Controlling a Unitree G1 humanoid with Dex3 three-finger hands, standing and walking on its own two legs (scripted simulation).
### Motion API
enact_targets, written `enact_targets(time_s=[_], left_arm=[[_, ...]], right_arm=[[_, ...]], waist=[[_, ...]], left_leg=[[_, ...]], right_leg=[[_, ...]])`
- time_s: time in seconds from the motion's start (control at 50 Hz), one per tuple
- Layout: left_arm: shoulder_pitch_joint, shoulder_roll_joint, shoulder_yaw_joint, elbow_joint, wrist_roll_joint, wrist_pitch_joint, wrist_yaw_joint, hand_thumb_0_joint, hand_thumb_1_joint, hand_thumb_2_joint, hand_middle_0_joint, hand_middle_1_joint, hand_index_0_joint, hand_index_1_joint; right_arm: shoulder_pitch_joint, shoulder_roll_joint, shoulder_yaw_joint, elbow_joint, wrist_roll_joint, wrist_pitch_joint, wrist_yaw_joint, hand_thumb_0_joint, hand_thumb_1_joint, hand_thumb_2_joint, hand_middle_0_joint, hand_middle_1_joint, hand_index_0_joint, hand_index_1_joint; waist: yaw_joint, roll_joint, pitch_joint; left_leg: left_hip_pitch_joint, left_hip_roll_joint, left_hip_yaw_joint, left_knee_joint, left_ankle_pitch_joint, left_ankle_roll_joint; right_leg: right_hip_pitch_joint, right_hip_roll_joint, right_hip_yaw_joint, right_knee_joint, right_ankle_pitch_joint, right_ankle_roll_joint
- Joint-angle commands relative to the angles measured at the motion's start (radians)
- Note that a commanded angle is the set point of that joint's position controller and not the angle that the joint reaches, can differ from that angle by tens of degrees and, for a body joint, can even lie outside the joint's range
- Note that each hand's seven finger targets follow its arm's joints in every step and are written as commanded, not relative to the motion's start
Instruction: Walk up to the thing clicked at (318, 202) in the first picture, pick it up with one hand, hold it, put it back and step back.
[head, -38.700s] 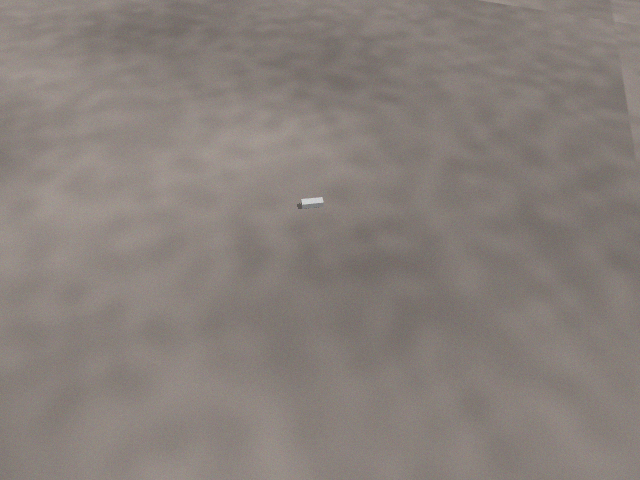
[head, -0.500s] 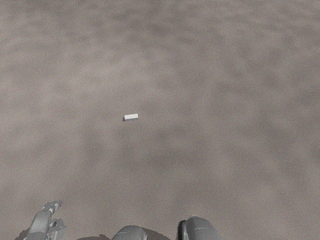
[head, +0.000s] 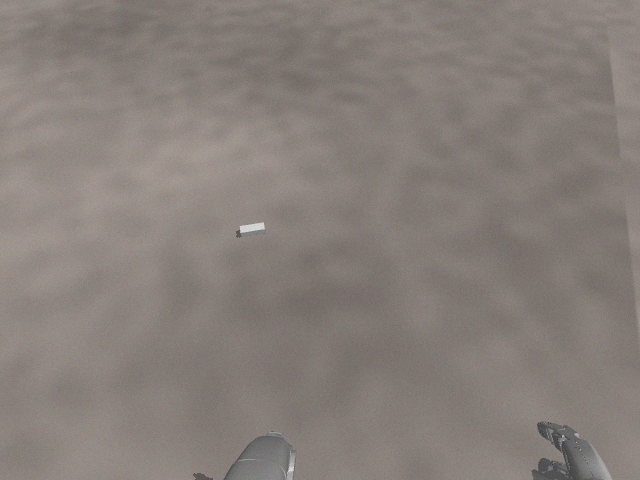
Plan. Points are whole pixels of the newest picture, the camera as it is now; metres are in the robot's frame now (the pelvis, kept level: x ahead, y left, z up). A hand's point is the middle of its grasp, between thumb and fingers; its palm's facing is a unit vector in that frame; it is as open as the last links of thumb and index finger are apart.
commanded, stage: step back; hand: left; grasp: from above
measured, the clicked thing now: (252, 229) +1.04 +0.34 -0.74
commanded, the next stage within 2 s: stand in 1.04 s
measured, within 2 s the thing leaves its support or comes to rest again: neither
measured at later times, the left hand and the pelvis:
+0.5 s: hand out of the picture +0.05 +0.28 -0.13, palm faces +0.07 -0.91 -0.40, open 7.4 cm; pelvis -0.01 -0.01 +0.01, yaw +4 degrees
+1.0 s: hand out of the picture +0.09 +0.28 -0.14, palm faces +0.14 -0.92 -0.36, open 7.4 cm; pelvis +0.03 +0.01 +0.01, yaw +7 degrees
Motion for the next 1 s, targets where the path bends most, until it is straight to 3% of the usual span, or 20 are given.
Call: enact_targets(time_s=[0.0,0.1,0.16,0.18,0.2,0.22,0.24,0.32,0.4,0.46,0.48,0.5,0.54,0.6,0.7,0.76,0.8,0.84,0.92,0.98], left_arm=[[-0.189,0.281,0.069,-0.126,0.005,-0.058,0.035,0.0,0.9,0.9,-0.2,-0.3,-0.2,-0.3],[-0.039,0.299,0.082,-0.076,0.008,-0.064,0.023,0.0,0.9,0.9,-0.2,-0.3,-0.2,-0.3],[-0.082,0.294,0.068,-0.091,-0.003,-0.041,0.013,0.0,0.9,0.9,-0.2,-0.3,-0.2,-0.3],[-0.064,0.24,0.049,-0.097,-0.003,-0.037,0.013,0.0,0.9,0.9,-0.2,-0.3,-0.2,-0.3],[-0.051,0.18,0.033,-0.1,-0.013,-0.039,0.013,0.0,0.9,0.9,-0.2,-0.3,-0.2,-0.3],[-0.12,0.193,0.04,-0.107,-0.025,-0.039,0.015,0.0,0.9,0.9,-0.2,-0.3,-0.2,-0.3],[-0.169,0.273,0.061,-0.106,-0.013,-0.042,0.021,0.0,0.9,0.9,-0.2,-0.3,-0.2,-0.3],[-0.069,0.239,0.055,-0.063,-0.025,-0.054,-0.008,0.0,0.9,0.9,-0.2,-0.3,-0.2,-0.3],[-0.088,0.213,0.059,-0.057,-0.019,-0.057,-0.007,0.0,0.9,0.9,-0.2,-0.3,-0.2,-0.3],[0.006,0.195,0.056,-0.007,-0.016,-0.077,0.015,0.0,0.9,0.9,-0.2,-0.3,-0.2,-0.3],[0.046,0.235,0.07,0.008,-0.007,-0.083,0.025,0.0,0.9,0.9,-0.2,-0.3,-0.2,-0.3],[0.055,0.326,0.088,-0.003,0.006,-0.088,0.031,0.0,0.9,0.9,-0.2,-0.3,-0.2,-0.3],[-0.105,0.352,0.088,-0.056,-0.001,-0.081,0.025,0.0,0.9,0.9,-0.2,-0.3,-0.2,-0.3],[-0.156,0.278,0.063,-0.064,-0.012,-0.092,0.026,0.0,0.9,0.9,-0.2,-0.3,-0.2,-0.3],[-0.135,0.271,0.056,-0.045,-0.019,-0.09,0.028,0.0,0.9,0.9,-0.2,-0.3,-0.2,-0.3],[-0.16,0.257,0.045,-0.045,-0.036,-0.072,0.032,0.0,0.9,0.9,-0.2,-0.3,-0.2,-0.3],[-0.137,0.212,0.027,-0.058,-0.044,-0.063,0.033,0.0,0.9,0.9,-0.2,-0.3,-0.2,-0.3],[-0.144,0.208,0.024,-0.033,-0.056,-0.046,0.035,0.0,0.9,0.9,-0.2,-0.3,-0.2,-0.3],[-0.134,0.236,0.021,0.015,-0.038,-0.062,0.03,0.0,0.9,0.9,-0.2,-0.3,-0.2,-0.3],[-0.183,0.25,0.017,0.029,-0.04,-0.065,0.029,0.0,0.9,0.9,-0.2,-0.3,-0.2,-0.3]], right_arm=[[0.009,-0.188,-0.049,-0.026,0.015,-0.033,0.004,0.0,-0.9,-0.9,0.2,0.3,0.2,0.3],[-0.015,-0.144,-0.022,-0.023,-0.004,-0.069,0.012,0.0,-0.9,-0.9,0.2,0.3,0.2,0.3],[0.088,-0.15,-0.042,0.035,-0.006,-0.089,0.012,0.0,-0.9,-0.9,0.2,0.3,0.2,0.3],[0.127,-0.167,-0.056,0.053,-0.009,-0.099,0.006,0.0,-0.9,-0.9,0.2,0.3,0.2,0.3],[0.163,-0.219,-0.074,0.059,-0.018,-0.108,0.002,0.0,-0.9,-0.9,0.2,0.3,0.2,0.3],[0.179,-0.328,-0.09,0.059,-0.019,-0.105,0.003,0.0,-0.9,-0.9,0.2,0.3,0.2,0.3],[0.166,-0.364,-0.104,0.056,-0.009,-0.102,0.008,0.0,-0.9,-0.9,0.2,0.3,0.2,0.3],[0.089,-0.238,-0.065,0.033,-0.016,-0.109,0.01,0.0,-0.9,-0.9,0.2,0.3,0.2,0.3],[0.118,-0.246,-0.069,0.034,-0.014,-0.097,0.014,0.0,-0.9,-0.9,0.2,0.3,0.2,0.3],[0.045,-0.166,-0.033,0.017,0.005,-0.074,0.011,0.0,-0.9,-0.9,0.2,0.3,0.2,0.3],[0.071,-0.097,-0.01,0.011,0.015,-0.073,0.005,0.0,-0.9,-0.9,0.2,0.3,0.2,0.3],[0.083,-0.051,0.006,-0.011,0.019,-0.075,-0.003,0.0,-0.9,-0.9,0.2,0.3,0.2,0.3],[0.129,-0.174,-0.032,0.041,0.006,-0.066,-0.019,0.0,-0.9,-0.9,0.2,0.3,0.2,0.3],[0.158,-0.162,-0.024,0.087,0.013,-0.07,-0.01,0.0,-0.9,-0.9,0.2,0.3,0.2,0.3],[0.13,-0.128,-0.016,0.092,0.003,-0.076,-0.004,0.0,-0.9,-0.9,0.2,0.3,0.2,0.3],[0.153,-0.12,-0.023,0.122,0.002,-0.088,-0.009,0.0,-0.9,-0.9,0.2,0.3,0.2,0.3],[0.126,-0.181,-0.038,0.117,-0.002,-0.091,-0.016,0.0,-0.9,-0.9,0.2,0.3,0.2,0.3],[0.023,-0.241,-0.036,0.094,0.009,-0.088,-0.016,0.0,-0.9,-0.9,0.2,0.3,0.2,0.3],[-0.068,-0.172,-0.009,0.104,0.008,-0.074,-0.012,0.0,-0.9,-0.9,0.2,0.3,0.2,0.3],[-0.05,-0.149,-0.003,0.144,0.01,-0.074,-0.008,0.0,-0.9,-0.9,0.2,0.3,0.2,0.3]], waist=[[-0.059,-0.125,0.012],[0.024,-0.269,-0.037],[-0.034,-0.234,-0.071],[-0.048,-0.149,-0.107],[-0.053,0.02,-0.146],[-0.08,0.154,-0.104],[-0.095,0.123,-0.019],[-0.035,0.107,0.011],[-0.068,0.172,-0.047],[0.016,0.098,-0.104],[0.032,-0.03,-0.142],[0.034,-0.242,-0.13],[-0.013,-0.134,-0.057],[-0.046,-0.134,-0.039],[-0.032,-0.206,-0.106],[-0.061,-0.169,-0.147],[-0.045,-0.039,-0.209],[-0.03,0.043,-0.207],[-0.015,0.04,-0.149],[-0.043,0.018,-0.163]], left_leg=[[0.033,-0.062,-0.059,0.157,0.028,-0.014],[-0.002,-0.03,0.035,-0.147,-0.08,-0.027],[0.243,-0.068,0.107,-0.438,0.039,-0.006],[0.382,-0.03,0.014,-0.49,0.111,0.009],[0.505,0.121,-0.249,-0.544,0.045,0.069],[0.44,0.295,-0.537,-0.6,-0.18,0.193],[0.278,0.359,-0.603,-0.642,-0.304,0.281],[0.239,0.182,-0.266,-0.574,-0.138,0.178],[0.221,0.174,-0.221,-0.526,-0.02,0.176],[0.097,0.097,-0.085,-0.301,0.144,0.101],[0.027,0.03,-0.063,-0.145,0.136,0.061],[-0.122,-0.109,-0.048,0.019,-0.065,0.012],[-0.003,-0.009,-0.052,0.119,-0.176,0.003],[0.025,0.0,-0.073,0.08,-0.047,0.003],[0.142,0.004,0.06,-0.156,0.008,-0.009],[0.265,-0.019,0.105,-0.403,0.31,0.006],[0.391,0.114,-0.049,-0.349,0.669,0.067],[0.257,0.252,-0.181,-0.374,0.551,0.197],[0.182,0.124,-0.044,-0.345,0.382,0.058],[0.286,0.111,-0.023,-0.373,0.384,0.034]], right_leg=[[-0.172,-0.234,0.213,-0.326,-0.02,-0.167],[0.081,-0.228,0.204,-0.286,0.001,-0.153],[-0.005,-0.214,0.128,-0.179,0.07,-0.133],[-0.067,-0.183,0.087,-0.047,0.17,-0.099],[-0.221,-0.093,0.003,0.15,0.125,-0.048],[-0.378,-0.009,-0.084,0.248,-0.145,-0.014],[-0.332,-0.069,0.013,0.308,-0.177,-0.024],[-0.255,-0.074,-0.029,0.183,-0.055,-0.024],[-0.117,-0.028,-0.089,0.021,-0.027,-0.006],[0.155,0.005,-0.113,-0.25,0.169,-0.011],[0.252,-0.085,0.037,-0.295,0.16,-0.016],[0.264,-0.304,0.383,-0.409,0.08,-0.086],[-0.002,-0.443,0.482,-0.428,-0.104,-0.238],[0.023,-0.299,0.222,-0.363,0.172,-0.168],[0.062,-0.286,0.082,-0.229,0.62,-0.159],[0.081,-0.222,-0.005,-0.073,0.728,-0.089],[-0.017,-0.136,-0.051,0.024,0.555,-0.02],[0.025,-0.049,-0.068,0.023,0.145,-0.003],[0.091,-0.124,0.017,-0.173,0.283,-0.034],[0.041,-0.156,0.051,-0.196,0.333,-0.044]])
